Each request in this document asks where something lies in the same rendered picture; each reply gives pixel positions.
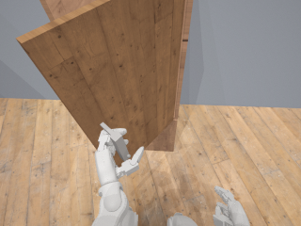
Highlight left robot hand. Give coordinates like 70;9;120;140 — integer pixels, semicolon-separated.
94;128;144;186

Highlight cupboard door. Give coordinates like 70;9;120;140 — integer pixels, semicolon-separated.
16;0;185;168

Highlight left robot forearm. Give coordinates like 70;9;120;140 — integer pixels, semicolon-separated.
91;181;129;226

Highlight handle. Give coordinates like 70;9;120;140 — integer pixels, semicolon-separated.
100;122;129;162

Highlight right robot hand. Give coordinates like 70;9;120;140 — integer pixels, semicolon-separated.
213;186;250;226

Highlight robot right thigh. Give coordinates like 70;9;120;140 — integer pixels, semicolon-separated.
166;215;198;226

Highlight right robot shin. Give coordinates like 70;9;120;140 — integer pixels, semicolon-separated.
173;212;183;217

